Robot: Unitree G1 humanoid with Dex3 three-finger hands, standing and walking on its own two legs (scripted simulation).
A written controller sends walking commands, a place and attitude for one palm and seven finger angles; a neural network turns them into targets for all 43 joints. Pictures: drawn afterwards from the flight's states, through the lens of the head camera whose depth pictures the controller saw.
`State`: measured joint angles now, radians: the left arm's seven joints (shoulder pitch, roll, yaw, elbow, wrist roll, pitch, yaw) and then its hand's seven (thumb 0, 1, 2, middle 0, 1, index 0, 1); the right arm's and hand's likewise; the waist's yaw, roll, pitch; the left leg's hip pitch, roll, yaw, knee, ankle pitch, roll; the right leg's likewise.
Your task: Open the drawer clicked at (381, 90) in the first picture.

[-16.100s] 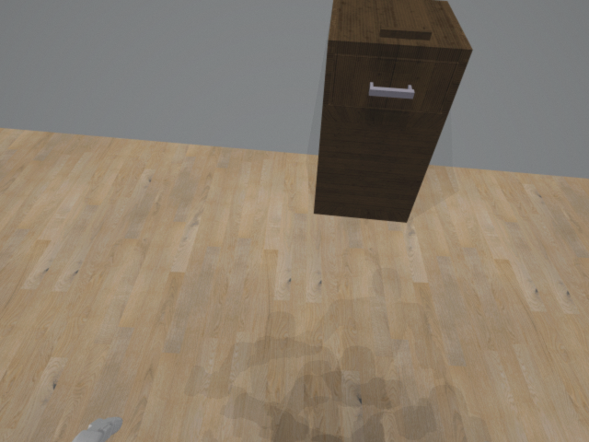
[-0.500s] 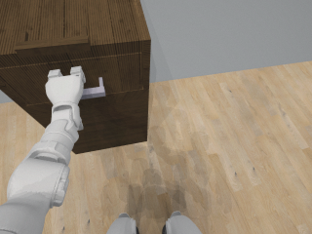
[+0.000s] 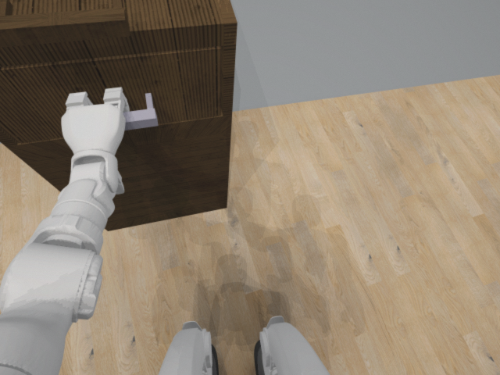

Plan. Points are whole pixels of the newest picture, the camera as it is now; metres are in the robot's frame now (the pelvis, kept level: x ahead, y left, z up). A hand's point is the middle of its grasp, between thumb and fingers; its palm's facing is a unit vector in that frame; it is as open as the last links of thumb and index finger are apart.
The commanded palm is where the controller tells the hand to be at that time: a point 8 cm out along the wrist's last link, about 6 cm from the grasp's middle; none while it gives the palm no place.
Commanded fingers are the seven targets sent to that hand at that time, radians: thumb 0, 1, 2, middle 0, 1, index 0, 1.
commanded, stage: lower the fingers behind the handle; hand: left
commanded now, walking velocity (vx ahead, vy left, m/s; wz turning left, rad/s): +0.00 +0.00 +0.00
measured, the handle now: (112, 113) +0.56 +0.19 -0.01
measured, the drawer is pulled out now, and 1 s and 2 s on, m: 0.00 0.00 0.03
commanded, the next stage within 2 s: close the thumb around the handle in 0.52 s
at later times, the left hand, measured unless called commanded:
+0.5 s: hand (109, 146) +0.50 +0.20 -0.03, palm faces -0.07 -0.02 -1.00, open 13.9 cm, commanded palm +0.50 +0.18 +0.02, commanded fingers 0.00 -0.50 0.30 -0.30 -1.20 -0.30 -1.20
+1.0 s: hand (110, 144) +0.51 +0.20 -0.03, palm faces -0.07 -0.03 -1.00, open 10.1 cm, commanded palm +0.50 +0.19 +0.02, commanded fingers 0.00 0.62 0.78 -0.38 -1.32 -0.38 -1.32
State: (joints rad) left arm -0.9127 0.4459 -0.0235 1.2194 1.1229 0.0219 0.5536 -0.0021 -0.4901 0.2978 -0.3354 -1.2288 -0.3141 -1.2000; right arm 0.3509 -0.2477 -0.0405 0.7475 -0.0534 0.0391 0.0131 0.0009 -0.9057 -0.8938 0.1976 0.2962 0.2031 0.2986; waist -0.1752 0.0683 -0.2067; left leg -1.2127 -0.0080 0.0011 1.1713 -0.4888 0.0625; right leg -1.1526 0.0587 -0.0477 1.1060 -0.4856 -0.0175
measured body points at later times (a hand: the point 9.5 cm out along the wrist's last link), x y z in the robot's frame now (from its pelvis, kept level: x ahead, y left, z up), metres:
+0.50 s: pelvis -0.01 -0.01 -0.01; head +0.14 +0.01 +0.42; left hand +0.50 +0.20 +0.02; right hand -0.02 -0.28 -0.12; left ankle +0.02 +0.08 -0.64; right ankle +0.01 -0.12 -0.64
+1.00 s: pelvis +0.00 -0.01 +0.00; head +0.15 +0.00 +0.42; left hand +0.51 +0.20 +0.02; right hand +0.01 -0.28 -0.12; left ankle +0.02 +0.08 -0.64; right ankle +0.01 -0.12 -0.64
